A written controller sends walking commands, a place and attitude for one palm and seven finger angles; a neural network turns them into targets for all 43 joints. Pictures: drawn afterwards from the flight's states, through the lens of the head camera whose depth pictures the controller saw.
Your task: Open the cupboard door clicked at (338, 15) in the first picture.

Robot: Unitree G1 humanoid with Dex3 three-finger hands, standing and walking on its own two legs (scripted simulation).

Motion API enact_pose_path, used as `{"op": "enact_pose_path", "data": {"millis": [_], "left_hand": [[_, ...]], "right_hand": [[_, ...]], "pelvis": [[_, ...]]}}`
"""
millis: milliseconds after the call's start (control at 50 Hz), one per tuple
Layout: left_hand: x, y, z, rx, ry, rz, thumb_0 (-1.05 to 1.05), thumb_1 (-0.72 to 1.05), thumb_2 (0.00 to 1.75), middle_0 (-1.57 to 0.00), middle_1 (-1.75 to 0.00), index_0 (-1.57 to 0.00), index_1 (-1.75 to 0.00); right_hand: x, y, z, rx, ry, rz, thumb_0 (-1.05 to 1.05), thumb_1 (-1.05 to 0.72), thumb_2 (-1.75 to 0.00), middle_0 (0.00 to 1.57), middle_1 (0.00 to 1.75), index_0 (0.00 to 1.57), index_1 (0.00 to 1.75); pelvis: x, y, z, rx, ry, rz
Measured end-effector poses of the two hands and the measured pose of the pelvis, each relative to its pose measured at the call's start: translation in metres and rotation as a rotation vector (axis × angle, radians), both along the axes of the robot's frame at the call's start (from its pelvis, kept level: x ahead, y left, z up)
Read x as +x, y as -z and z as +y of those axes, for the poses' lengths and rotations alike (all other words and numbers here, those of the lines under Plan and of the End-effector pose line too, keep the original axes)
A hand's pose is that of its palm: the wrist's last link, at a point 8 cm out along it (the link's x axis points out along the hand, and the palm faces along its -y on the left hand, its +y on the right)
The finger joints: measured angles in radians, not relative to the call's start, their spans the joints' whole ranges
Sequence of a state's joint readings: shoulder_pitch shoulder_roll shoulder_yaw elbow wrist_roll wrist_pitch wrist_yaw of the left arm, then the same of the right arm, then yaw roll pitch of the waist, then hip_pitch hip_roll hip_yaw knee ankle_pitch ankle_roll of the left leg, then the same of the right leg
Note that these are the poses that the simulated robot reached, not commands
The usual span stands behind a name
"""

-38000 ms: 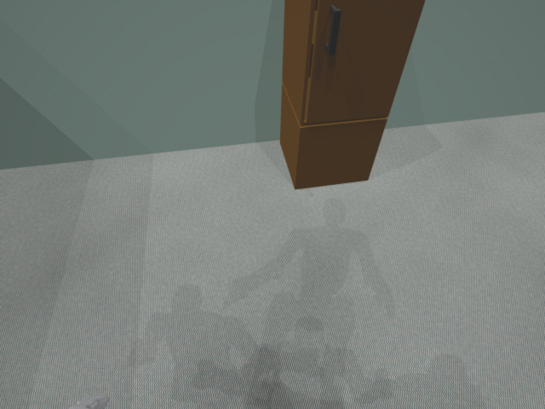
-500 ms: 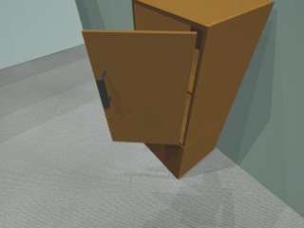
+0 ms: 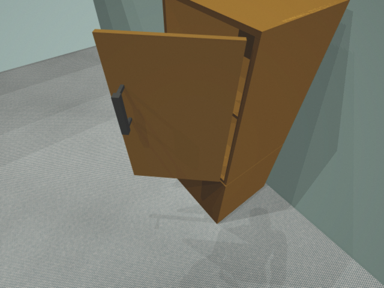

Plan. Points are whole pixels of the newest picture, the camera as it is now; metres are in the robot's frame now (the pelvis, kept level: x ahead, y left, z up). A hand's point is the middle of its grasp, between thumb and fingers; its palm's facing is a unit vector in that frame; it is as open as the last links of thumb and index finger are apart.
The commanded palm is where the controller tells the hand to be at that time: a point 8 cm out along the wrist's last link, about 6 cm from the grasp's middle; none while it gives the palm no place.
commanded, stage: come to a stop and stand still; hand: left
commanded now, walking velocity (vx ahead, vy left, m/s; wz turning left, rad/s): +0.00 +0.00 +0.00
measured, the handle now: (123, 110) +0.57 +0.23 +0.03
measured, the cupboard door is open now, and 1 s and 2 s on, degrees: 47 47 47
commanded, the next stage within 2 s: look again from close up in 0.12 s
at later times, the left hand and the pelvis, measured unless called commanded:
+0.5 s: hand out of the picture +0.00 +0.17 -0.17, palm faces +0.03 -0.98 -0.17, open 7.4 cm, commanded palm none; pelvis +0.02 +0.00 +0.00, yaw +0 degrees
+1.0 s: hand (96, 284) +0.15 +0.21 -0.07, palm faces +0.23 -0.95 -0.19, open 7.4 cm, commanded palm +0.12 +0.24 -0.06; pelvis +0.01 +0.01 -0.01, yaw +3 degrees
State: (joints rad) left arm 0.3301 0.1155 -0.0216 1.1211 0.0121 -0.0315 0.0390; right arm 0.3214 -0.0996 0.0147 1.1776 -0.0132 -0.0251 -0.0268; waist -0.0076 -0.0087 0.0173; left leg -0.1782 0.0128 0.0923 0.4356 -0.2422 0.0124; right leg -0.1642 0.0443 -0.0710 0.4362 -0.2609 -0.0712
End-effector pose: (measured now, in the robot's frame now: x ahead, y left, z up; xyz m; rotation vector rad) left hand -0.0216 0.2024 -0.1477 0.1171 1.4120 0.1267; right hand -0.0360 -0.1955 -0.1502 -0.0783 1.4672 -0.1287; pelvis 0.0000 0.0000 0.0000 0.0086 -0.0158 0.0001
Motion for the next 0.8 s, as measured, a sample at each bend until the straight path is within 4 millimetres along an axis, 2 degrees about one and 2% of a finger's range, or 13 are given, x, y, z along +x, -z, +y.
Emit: {"op": "enact_pose_path", "data": {"millis": [100,320,800], "left_hand": [[0.007,-0.001,0.004,0.010,-0.005,-0.011,0.01,0.92,0.90,-0.20,-0.30,-0.20,-0.29],[0.015,-0.002,0.010,0.016,-0.008,-0.012,0.01,0.91,0.90,-0.19,-0.30,-0.20,-0.29],[0.027,-0.003,0.017,0.024,-0.001,-0.016,0.01,0.91,0.90,-0.19,-0.30,-0.20,-0.29]], "right_hand": [[0.018,0.000,-0.003,-0.010,-0.011,-0.033,0.00,-0.91,-0.90,0.20,0.30,0.20,0.30],[0.040,-0.002,-0.014,-0.043,-0.028,-0.063,0.00,-0.92,-0.90,0.20,0.30,0.20,0.30],[0.045,-0.003,-0.011,-0.046,-0.025,-0.054,0.00,-0.91,-0.90,0.20,0.30,0.20,0.30]], "pelvis": [[0.005,0.000,0.001,0.000,0.000,-0.001],[0.012,-0.001,0.003,0.002,0.002,0.002],[0.019,-0.002,0.006,0.003,0.007,0.002]]}}
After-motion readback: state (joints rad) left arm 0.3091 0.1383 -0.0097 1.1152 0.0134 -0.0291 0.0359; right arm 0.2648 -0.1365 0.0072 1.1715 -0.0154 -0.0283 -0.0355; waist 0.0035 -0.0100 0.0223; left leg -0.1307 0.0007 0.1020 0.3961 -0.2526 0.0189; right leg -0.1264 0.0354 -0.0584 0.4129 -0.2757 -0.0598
